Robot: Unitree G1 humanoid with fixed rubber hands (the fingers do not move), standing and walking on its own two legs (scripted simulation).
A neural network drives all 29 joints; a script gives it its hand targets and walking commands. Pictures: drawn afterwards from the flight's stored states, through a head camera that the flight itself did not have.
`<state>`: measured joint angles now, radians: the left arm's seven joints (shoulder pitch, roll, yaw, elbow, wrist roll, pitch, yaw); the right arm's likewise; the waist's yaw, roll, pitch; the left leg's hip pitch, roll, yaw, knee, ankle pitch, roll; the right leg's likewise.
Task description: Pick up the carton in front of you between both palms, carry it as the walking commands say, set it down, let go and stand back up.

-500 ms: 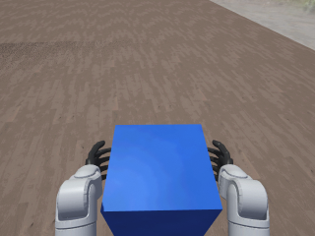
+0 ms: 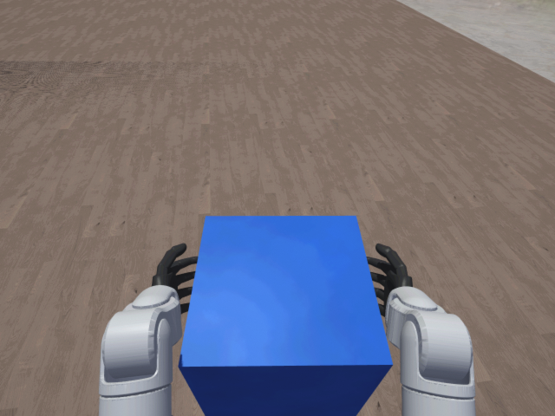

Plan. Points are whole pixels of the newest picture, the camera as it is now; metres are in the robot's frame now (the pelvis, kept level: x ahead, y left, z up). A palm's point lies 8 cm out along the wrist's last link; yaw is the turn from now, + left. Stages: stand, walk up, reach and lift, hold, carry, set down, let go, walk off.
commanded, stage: carry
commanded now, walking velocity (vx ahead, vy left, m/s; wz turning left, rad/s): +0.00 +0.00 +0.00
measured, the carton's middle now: (280, 324) +0.26 +0.00 +0.02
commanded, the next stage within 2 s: none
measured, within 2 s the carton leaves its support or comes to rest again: neither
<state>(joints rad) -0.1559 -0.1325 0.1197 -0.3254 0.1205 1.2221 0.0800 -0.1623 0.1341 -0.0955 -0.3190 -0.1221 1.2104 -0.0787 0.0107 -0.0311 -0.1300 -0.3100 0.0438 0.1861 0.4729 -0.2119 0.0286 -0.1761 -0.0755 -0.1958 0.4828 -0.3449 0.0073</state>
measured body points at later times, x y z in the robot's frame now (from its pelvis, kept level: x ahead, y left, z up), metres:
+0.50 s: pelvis +0.04 +0.00 +0.00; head +0.02 +0.00 +0.45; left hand +0.32 +0.15 +0.05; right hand +0.31 -0.16 +0.05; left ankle +0.02 +0.11 -0.73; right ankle -0.06 -0.10 -0.73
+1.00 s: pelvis -0.01 +0.00 +0.00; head -0.03 +0.00 +0.45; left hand +0.29 +0.14 +0.03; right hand +0.29 -0.16 +0.03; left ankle +0.02 +0.11 -0.74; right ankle -0.06 -0.10 -0.74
